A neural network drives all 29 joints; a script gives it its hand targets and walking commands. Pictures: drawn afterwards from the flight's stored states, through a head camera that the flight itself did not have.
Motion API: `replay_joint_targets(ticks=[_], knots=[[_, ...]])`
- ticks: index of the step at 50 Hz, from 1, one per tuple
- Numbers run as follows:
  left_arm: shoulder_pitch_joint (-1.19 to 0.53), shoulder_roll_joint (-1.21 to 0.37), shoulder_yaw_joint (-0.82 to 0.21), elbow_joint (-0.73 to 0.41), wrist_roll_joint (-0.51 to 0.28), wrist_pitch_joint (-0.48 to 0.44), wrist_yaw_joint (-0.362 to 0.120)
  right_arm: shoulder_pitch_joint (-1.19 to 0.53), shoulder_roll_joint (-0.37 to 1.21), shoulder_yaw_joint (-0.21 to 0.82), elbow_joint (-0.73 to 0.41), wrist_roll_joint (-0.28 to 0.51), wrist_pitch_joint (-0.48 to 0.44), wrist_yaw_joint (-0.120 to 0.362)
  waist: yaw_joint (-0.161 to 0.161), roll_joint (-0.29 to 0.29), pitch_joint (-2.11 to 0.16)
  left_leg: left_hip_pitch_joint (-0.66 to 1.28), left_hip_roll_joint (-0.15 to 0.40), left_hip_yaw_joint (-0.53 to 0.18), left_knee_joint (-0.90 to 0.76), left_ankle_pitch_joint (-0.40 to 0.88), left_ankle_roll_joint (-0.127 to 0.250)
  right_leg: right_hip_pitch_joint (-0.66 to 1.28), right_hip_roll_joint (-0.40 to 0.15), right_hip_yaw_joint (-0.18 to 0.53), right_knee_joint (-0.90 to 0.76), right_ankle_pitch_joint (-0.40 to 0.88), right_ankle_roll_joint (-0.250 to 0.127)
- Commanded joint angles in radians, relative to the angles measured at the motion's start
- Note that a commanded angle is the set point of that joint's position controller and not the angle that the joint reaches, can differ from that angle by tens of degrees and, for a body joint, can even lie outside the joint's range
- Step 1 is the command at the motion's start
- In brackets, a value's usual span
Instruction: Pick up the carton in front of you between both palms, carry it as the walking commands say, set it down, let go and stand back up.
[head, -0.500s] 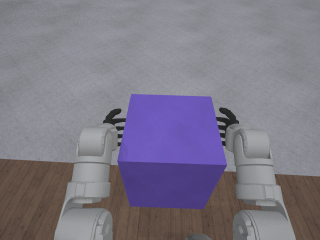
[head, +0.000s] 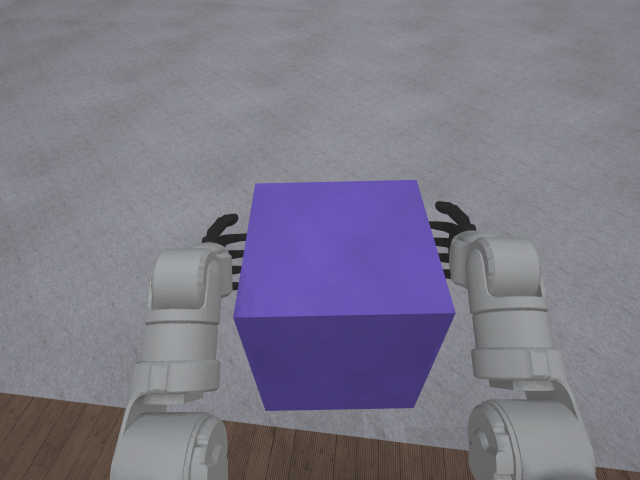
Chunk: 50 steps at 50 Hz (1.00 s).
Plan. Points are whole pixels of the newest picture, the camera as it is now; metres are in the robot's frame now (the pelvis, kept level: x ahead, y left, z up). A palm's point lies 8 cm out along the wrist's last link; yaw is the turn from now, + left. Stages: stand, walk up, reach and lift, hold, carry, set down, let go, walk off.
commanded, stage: carry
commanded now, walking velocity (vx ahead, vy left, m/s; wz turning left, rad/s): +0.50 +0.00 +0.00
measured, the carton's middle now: (337, 300) +0.35 +0.00 +0.03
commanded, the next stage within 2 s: none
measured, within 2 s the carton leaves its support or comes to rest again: neither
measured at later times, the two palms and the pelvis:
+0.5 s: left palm (243, 144) +0.66 +0.17 +0.07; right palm (408, 139) +0.65 -0.13 +0.08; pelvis +0.31 +0.03 -0.03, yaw -1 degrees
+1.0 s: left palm (279, 59) +0.96 +0.13 +0.09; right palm (409, 55) +0.97 -0.17 +0.09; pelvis +0.61 -0.01 -0.03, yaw +1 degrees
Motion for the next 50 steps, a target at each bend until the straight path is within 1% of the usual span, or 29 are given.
replay_joint_targets(ticks=[1,5,7,10,13,15,16,17,18,19,20,21,22,23,24,25,26,27,28,32,37,42,44,45,46,47,48,49,50], knots=[[-0.866,-1.124,-0.616,-0.218,-0.489,-0.064,-0.24,-0.701,1.174,0.588,-0.157,0.412,-0.011,0.208,-0.002,-0.086,-0.427,-0.171,0.06,-0.023,-0.067,0.065,-0.015,0.418,-0.295,0.4,-0.216,0.17,-0.093],[-0.814,-1.113,-0.628,-0.242,-0.493,-0.064,-0.24,-0.633,1.154,0.601,-0.181,0.385,-0.015,0.187,0.026,-0.095,-0.437,-0.296,0.075,0.003,-0.184,0.166,-0.035,0.543,-0.281,0.327,-0.169,0.452,-0.079],[-0.809,-1.097,-0.637,-0.263,-0.495,-0.062,-0.241,-0.634,1.136,0.613,-0.208,0.381,-0.015,0.182,0.038,-0.099,-0.43,-0.332,0.071,0.016,-0.249,0.231,-0.035,0.593,-0.263,0.298,-0.152,0.55,-0.064],[-0.762,-1.073,-0.638,-0.241,-0.482,-0.054,-0.245,-0.603,1.107,0.618,-0.197,0.363,-0.005,0.181,0.053,-0.108,-0.402,-0.316,0.047,0.047,-0.399,0.344,-0.024,0.625,-0.218,0.243,-0.137,0.631,-0.045],[-0.71,-1.065,-0.632,-0.176,-0.462,-0.055,-0.256,-0.569,1.095,0.613,-0.144,0.337,0.0,0.194,0.081,-0.109,-0.361,-0.273,-0.001,0.101,-0.602,0.457,-0.01,0.667,-0.175,0.197,-0.102,0.683,-0.034],[-0.706,-1.068,-0.629,-0.142,-0.455,-0.062,-0.262,-0.565,1.092,0.604,-0.115,0.329,0.0,0.205,0.094,-0.125,-0.331,-0.189,-0.028,0.129,-0.734,0.53,0.014,0.653,-0.164,0.175,-0.085,0.683,-0.028],[-0.704,-1.072,-0.627,-0.122,-0.453,-0.066,-0.264,-0.565,1.091,0.595,-0.101,0.326,-0.001,0.21,0.083,-0.139,-0.326,-0.099,-0.034,0.129,-0.791,0.557,0.033,0.621,-0.166,0.162,-0.062,0.701,-0.016],[-0.701,-1.08,-0.625,-0.102,-0.453,-0.071,-0.267,-0.563,1.084,0.584,-0.083,0.32,-0.003,0.214,0.056,-0.15,-0.342,0.017,-0.041,0.137,-0.823,0.571,0.049,0.587,-0.17,0.149,-0.009,0.736,0.003],[-0.707,-1.089,-0.625,-0.084,-0.455,-0.076,-0.27,-0.55,1.078,0.568,-0.061,0.313,-0.007,0.218,0.014,-0.143,-0.372,0.166,-0.045,0.149,-0.871,0.592,0.054,0.54,-0.164,0.117,0.093,0.747,0.028],[-0.718,-1.097,-0.627,-0.067,-0.455,-0.081,-0.273,-0.537,1.072,0.549,-0.042,0.306,-0.013,0.224,-0.032,-0.102,-0.413,0.364,-0.004,0.128,-0.888,0.633,0.049,0.426,-0.142,0.08,0.246,0.61,0.053],[-0.716,-1.103,-0.627,-0.051,-0.452,-0.086,-0.275,-0.518,1.058,0.521,-0.023,0.3,-0.015,0.232,-0.041,0.011,-0.48,0.624,0.178,-0.06,-0.756,0.84,0.05,0.188,-0.111,0.073,0.437,0.147,0.07],[-0.743,-1.131,-0.618,-0.016,-0.453,-0.08,-0.274,-0.526,1.032,0.507,0.01,0.284,-0.02,0.233,-0.059,0.233,-0.57,0.952,0.429,-0.426,-0.667,0.965,0.239,-0.184,0.013,0.108,0.715,-0.458,0.122],[-0.732,-1.125,-0.605,-0.027,-0.448,-0.083,-0.271,-0.486,1.065,0.506,0.033,0.305,-0.028,0.238,-0.095,0.239,-0.616,0.948,0.428,-0.581,-0.761,0.567,0.312,-0.302,0.013,0.159,0.845,-0.475,0.101],[-0.785,-1.14,-0.618,-0.068,-0.455,-0.092,-0.264,-0.524,1.104,0.522,-0.01,0.333,-0.04,0.246,-0.095,0.178,-0.533,0.835,0.358,-0.532,-0.827,0.383,0.27,-0.348,-0.029,0.162,0.824,-0.396,0.082],[-0.817,-1.146,-0.619,-0.101,-0.46,-0.102,-0.254,-0.598,1.144,0.548,-0.07,0.371,-0.045,0.253,-0.078,0.055,-0.456,0.695,0.296,-0.432,-0.876,0.35,0.193,-0.299,-0.059,0.154,0.73,-0.306,0.079],[-0.821,-1.16,-0.614,-0.132,-0.458,-0.107,-0.24,-0.679,1.173,0.582,-0.13,0.409,-0.051,0.255,-0.056,0.062,-0.446,0.637,0.314,-0.407,-0.887,0.393,0.198,-0.29,-0.075,0.147,0.714,-0.275,0.088],[-0.816,-1.157,-0.616,-0.16,-0.449,-0.11,-0.227,-0.705,1.203,0.605,-0.16,0.439,-0.053,0.256,-0.049,0.049,-0.445,0.578,0.296,-0.372,-0.905,0.371,0.184,-0.253,-0.093,0.15,0.677,-0.254,0.095],[-0.791,-1.156,-0.616,-0.171,-0.441,-0.112,-0.215,-0.717,1.211,0.617,-0.188,0.459,-0.056,0.256,-0.047,0.061,-0.44,0.539,0.276,-0.327,-0.92,0.369,0.173,-0.231,-0.099,0.138,0.641,-0.242,0.102],[-0.755,-1.155,-0.619,-0.177,-0.432,-0.114,-0.204,-0.708,1.211,0.627,-0.204,0.47,-0.057,0.257,-0.049,0.06,-0.447,0.535,0.266,-0.294,-0.923,0.394,0.168,-0.228,-0.102,0.125,0.613,-0.228,0.109],[-0.659,-1.117,-0.629,-0.191,-0.381,-0.122,-0.177,-0.644,1.191,0.653,-0.22,0.478,-0.059,0.264,-0.075,0.084,-0.45,0.645,0.242,-0.204,-0.888,0.686,0.159,-0.353,-0.114,0.082,0.501,-0.139,0.129],[-0.673,-1.053,-0.661,-0.244,-0.366,-0.112,-0.168,-0.642,1.129,0.672,-0.256,0.478,-0.052,0.269,-0.096,0.09,-0.396,0.719,0.205,-0.13,-0.867,0.845,0.137,-0.4,-0.098,0.046,0.298,0.003,0.118],[-0.649,-0.981,-0.647,-0.205,-0.354,-0.068,-0.174,-0.566,1.057,0.634,-0.171,0.439,-0.018,0.264,-0.106,0.121,-0.326,0.718,0.164,-0.035,-0.839,0.978,0.104,-0.228,-0.034,-0.036,-0.047,0.175,0.083],[-0.649,-0.971,-0.629,-0.169,-0.357,-0.052,-0.185,-0.554,1.051,0.616,-0.131,0.422,-0.008,0.264,-0.081,0.16,-0.346,0.661,0.163,0.007,-0.748,1.106,0.063,-0.007,-0.001,-0.063,-0.151,0.201,0.054],[-0.639,-0.972,-0.615,-0.149,-0.356,-0.048,-0.19,-0.554,1.056,0.61,-0.115,0.42,-0.002,0.265,-0.043,0.142,-0.394,0.599,0.146,0.057,-0.629,1.08,0.027,0.183,0.007,-0.081,-0.22,0.248,0.049],[-0.632,-0.972,-0.601,-0.139,-0.357,-0.045,-0.197,-0.566,1.064,0.609,-0.106,0.418,0.001,0.267,-0.009,0.09,-0.451,0.45,0.129,0.065,-0.477,0.851,0.003,0.41,-0.072,-0.009,-0.204,0.244,0.045],[-0.626,-0.969,-0.583,-0.126,-0.358,-0.041,-0.204,-0.576,1.073,0.605,-0.101,0.423,0.008,0.27,-0.012,-0.086,-0.538,0.218,0.081,0.069,-0.285,0.352,-0.02,0.657,-0.334,0.291,-0.074,0.468,0.011],[-0.641,-0.956,-0.556,-0.095,-0.345,-0.04,-0.208,-0.593,1.115,0.597,-0.09,0.421,0.017,0.267,0.013,-0.275,-0.599,-0.112,-0.063,0.016,0.009,-0.131,-0.051,0.886,-0.498,0.629,-0.129,0.34,-0.177],[-0.588,-1.01,-0.565,-0.084,-0.363,-0.04,-0.217,-0.587,1.117,0.597,-0.105,0.415,0.02,0.266,0.014,-0.219,-0.556,-0.2,-0.01,-0.045,0.071,-0.09,-0.025,0.811,-0.454,0.666,-0.197,0.136,-0.17],[-0.624,-1.047,-0.577,-0.14,-0.377,-0.044,-0.225,-0.613,1.149,0.607,-0.132,0.422,0.021,0.267,0.013,-0.172,-0.498,-0.216,0.025,-0.043,0.038,-0.019,-0.016,0.727,-0.397,0.577,-0.235,0.107,-0.12]])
